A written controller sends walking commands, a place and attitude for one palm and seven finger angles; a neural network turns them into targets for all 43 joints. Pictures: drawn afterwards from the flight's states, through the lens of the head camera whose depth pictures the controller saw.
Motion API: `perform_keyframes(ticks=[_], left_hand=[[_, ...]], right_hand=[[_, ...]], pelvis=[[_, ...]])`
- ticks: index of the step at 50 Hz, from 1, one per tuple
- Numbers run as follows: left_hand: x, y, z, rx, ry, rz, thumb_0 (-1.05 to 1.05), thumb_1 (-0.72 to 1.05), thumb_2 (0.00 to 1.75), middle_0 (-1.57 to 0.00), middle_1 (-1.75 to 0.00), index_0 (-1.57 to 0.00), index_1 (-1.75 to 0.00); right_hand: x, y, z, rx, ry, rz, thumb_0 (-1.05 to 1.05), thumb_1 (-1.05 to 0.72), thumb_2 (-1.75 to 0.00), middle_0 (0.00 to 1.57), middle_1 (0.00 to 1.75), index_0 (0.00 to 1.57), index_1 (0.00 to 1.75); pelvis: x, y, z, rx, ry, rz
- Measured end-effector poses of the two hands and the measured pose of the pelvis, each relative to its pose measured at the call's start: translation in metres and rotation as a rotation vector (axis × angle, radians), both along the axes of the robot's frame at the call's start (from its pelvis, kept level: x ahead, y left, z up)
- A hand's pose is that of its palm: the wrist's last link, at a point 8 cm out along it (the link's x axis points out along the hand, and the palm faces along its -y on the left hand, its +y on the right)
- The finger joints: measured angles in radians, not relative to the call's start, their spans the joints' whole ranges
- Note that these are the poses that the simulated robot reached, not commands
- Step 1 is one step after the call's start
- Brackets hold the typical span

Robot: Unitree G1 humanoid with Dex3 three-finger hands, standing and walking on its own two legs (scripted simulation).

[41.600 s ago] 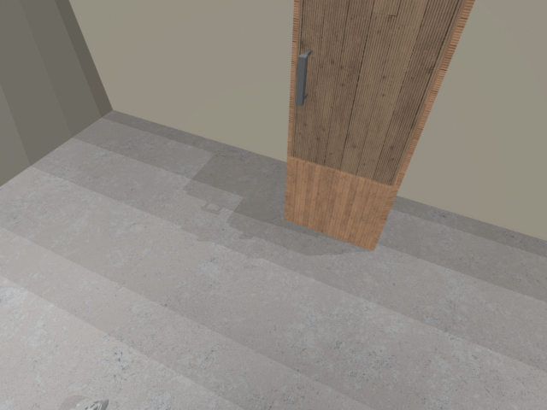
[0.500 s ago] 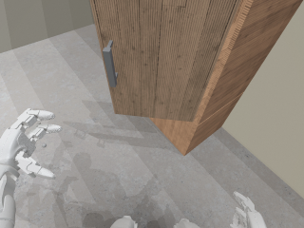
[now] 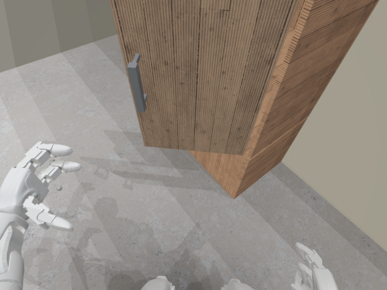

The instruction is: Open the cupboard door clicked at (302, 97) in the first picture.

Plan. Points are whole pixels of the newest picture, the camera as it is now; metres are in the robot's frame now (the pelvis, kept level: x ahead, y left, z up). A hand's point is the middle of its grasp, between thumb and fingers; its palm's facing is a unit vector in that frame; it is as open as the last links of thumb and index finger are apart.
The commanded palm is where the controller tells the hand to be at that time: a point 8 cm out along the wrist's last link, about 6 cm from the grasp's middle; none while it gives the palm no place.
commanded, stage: move the hooked fingers beside the handle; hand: left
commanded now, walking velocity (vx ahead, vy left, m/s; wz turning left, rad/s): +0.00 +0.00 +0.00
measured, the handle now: (139, 84) +0.61 +0.19 +0.05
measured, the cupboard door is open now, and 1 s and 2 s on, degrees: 46 46 46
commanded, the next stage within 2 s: none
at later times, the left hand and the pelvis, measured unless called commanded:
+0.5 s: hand (79, 155) +0.36 +0.26 +0.07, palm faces -0.05 -1.00 -0.02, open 14.0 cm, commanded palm +0.34 +0.31 +0.06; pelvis -0.01 +0.00 -0.01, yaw -1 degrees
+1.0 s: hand (95, 126) +0.44 +0.25 +0.06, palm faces -0.06 -1.00 -0.01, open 14.0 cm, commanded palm +0.43 +0.30 +0.06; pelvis -0.01 +0.00 -0.02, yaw -1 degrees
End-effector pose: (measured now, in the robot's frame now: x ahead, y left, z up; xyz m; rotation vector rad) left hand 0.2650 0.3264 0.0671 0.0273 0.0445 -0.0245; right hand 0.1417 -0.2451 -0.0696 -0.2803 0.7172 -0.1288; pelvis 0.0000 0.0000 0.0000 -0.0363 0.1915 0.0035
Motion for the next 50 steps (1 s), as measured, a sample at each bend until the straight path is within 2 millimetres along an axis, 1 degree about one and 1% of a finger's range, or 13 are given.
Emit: perform_keyframes(ticks=[4, 7, 10, 14, 22, 31, 35, 40, 43, 50], left_hand=[[-0.001, -0.001, 0.003, 0.004, -0.009, -0.003, -0.01, -0.5, 0.3, -0.31, -1.2, -0.3, -1.2], [0.003, 0.0, 0.002, -0.001, -0.012, 0.0, -0.01, -0.5, 0.3, -0.31, -1.2, -0.3, -1.2], [0.012, 0.001, 0.001, -0.007, -0.013, 0.005, -0.01, -0.5, 0.3, -0.31, -1.2, -0.3, -1.2], [0.029, -0.004, 0.001, -0.011, -0.018, -0.017, -0.01, -0.5, 0.3, -0.3, -1.2, -0.3, -1.2], [0.064, -0.012, 0.003, -0.011, -0.015, -0.033, -0.01, -0.5, 0.3, -0.31, -1.2, -0.3, -1.2], [0.095, -0.017, 0.002, -0.008, -0.015, -0.024, -0.01, -0.5, 0.3, -0.3, -1.2, -0.3, -1.2], [0.108, -0.015, 0.0, -0.016, -0.012, -0.019, -0.01, -0.5, 0.3, -0.31, -1.2, -0.3, -1.2], [0.123, -0.013, 0.001, -0.012, -0.016, -0.022, -0.01, -0.5, 0.3, -0.3, -1.2, -0.3, -1.2], [0.131, -0.015, 0.003, -0.016, -0.026, -0.031, -0.01, -0.5, 0.3, -0.3, -1.2, -0.3, -1.2], [0.157, -0.021, -0.001, -0.013, -0.004, -0.037, -0.01, -0.5, 0.3, -0.3, -1.2, -0.3, -1.2]], right_hand=[[0.002, 0.0, 0.0, 0.001, -0.009, 0.005, 0.01, -0.9, -0.9, 0.2, 0.3, 0.21, 0.3], [0.002, 0.0, -0.001, -0.005, -0.007, 0.008, 0.01, -0.9, -0.9, 0.2, 0.3, 0.21, 0.3], [0.0, -0.002, -0.003, -0.014, 0.005, 0.011, 0.01, -0.9, -0.9, 0.2, 0.3, 0.21, 0.3], [-0.005, -0.005, -0.007, -0.024, 0.029, 0.002, 0.01, -0.9, -0.9, 0.2, 0.3, 0.21, 0.3], [-0.029, -0.012, -0.013, -0.025, 0.096, -0.048, 0.01, -0.9, -0.9, 0.2, 0.3, 0.21, 0.3], [-0.062, -0.02, -0.024, -0.028, 0.221, -0.102, 0.01, -0.9, -0.9, 0.2, 0.3, 0.21, 0.3], [-0.074, -0.022, -0.027, -0.032, 0.27, -0.126, 0.01, -0.9, -0.9, 0.2, 0.3, 0.21, 0.3], [-0.086, -0.024, -0.029, -0.042, 0.318, -0.149, 0.01, -0.9, -0.9, 0.2, 0.3, 0.21, 0.3], [-0.091, -0.025, -0.031, -0.046, 0.344, -0.157, 0.01, -0.9, -0.9, 0.2, 0.3, 0.21, 0.3], [-0.102, -0.023, -0.036, -0.055, 0.401, -0.167, 0.01, -0.9, -0.9, 0.2, 0.3, 0.21, 0.3]], pelvis=[[0.0, 0.0, 0.0, 0.0, -0.002, 0.0], [-0.001, -0.001, -0.001, 0.0, -0.001, 0.003], [-0.003, -0.001, -0.003, -0.001, 0.003, 0.009], [-0.005, -0.002, -0.004, 0.0, 0.012, 0.008], [-0.006, -0.002, -0.005, 0.003, 0.031, -0.005], [-0.005, -0.001, -0.007, 0.006, 0.059, -0.017], [-0.004, -0.001, -0.008, 0.006, 0.07, -0.023], [-0.004, 0.0, -0.01, 0.001, 0.085, -0.025], [-0.004, 0.001, -0.011, 0.0, 0.093, -0.025], [-0.007, 0.003, -0.015, -0.005, 0.119, -0.022]])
